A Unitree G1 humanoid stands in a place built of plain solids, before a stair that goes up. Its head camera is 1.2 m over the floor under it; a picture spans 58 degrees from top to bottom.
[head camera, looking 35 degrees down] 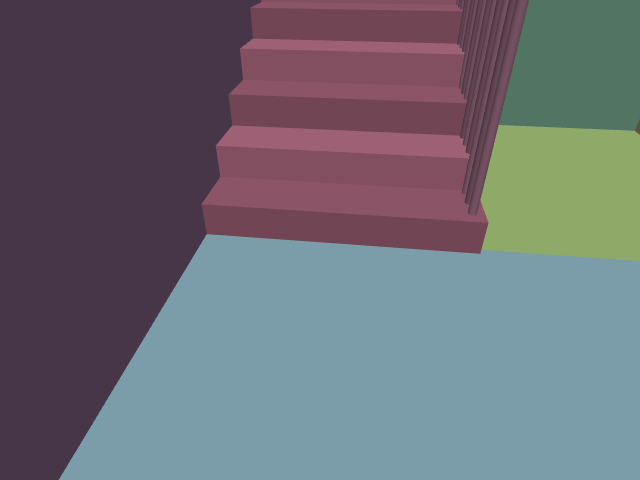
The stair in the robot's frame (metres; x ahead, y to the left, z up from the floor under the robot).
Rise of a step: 0.17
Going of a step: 0.29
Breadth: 1.31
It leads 7 degrees to the right of straight ahead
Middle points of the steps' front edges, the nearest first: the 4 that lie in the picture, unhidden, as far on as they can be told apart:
1.68 -0.09 0.17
1.97 -0.13 0.34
2.25 -0.16 0.51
2.54 -0.20 0.68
